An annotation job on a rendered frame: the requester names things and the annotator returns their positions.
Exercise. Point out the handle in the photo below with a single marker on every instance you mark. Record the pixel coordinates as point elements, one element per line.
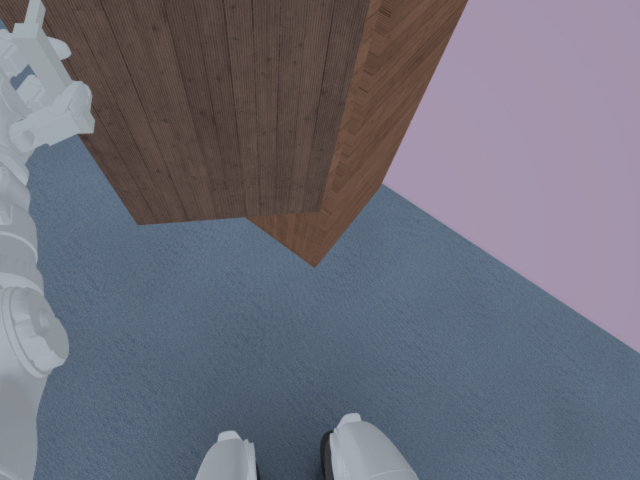
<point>37,50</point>

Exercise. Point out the cupboard door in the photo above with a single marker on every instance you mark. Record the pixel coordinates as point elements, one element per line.
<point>210,109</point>

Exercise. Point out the robot right thigh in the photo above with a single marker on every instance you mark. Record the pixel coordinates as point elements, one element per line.
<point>360,451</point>

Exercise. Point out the robot left upper arm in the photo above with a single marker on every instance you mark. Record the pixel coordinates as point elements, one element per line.
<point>32,343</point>

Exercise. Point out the robot right shin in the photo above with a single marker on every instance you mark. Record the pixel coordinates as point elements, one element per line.
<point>352,417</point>

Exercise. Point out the left robot forearm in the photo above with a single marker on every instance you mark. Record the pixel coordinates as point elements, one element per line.
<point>18,235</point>

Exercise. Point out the left robot hand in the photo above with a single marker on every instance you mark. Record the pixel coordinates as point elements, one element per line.
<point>45,121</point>

